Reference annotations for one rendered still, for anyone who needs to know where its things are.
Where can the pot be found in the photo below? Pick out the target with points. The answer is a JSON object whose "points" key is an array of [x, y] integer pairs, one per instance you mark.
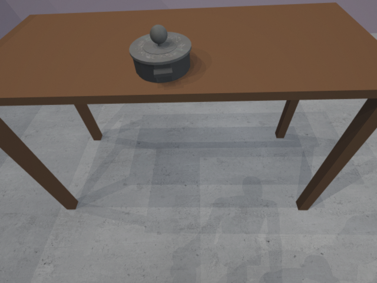
{"points": [[163, 73]]}

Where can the knob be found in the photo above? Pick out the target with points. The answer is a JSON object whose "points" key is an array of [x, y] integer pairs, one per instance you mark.
{"points": [[158, 34]]}

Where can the table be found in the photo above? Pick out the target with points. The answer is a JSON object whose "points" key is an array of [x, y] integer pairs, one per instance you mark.
{"points": [[238, 53]]}

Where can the lid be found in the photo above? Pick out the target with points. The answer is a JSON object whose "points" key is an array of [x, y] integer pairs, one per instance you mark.
{"points": [[145, 51]]}

